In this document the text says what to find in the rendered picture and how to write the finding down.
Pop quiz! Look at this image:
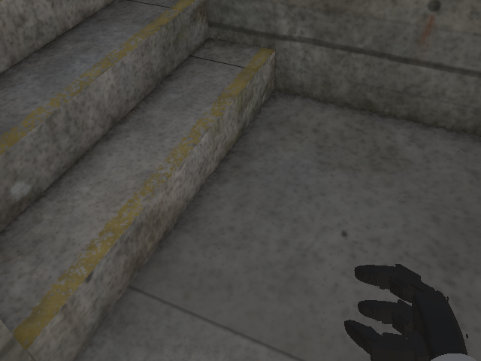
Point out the robot right hand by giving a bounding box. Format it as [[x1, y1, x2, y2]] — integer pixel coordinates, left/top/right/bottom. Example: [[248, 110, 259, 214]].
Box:
[[344, 264, 468, 361]]

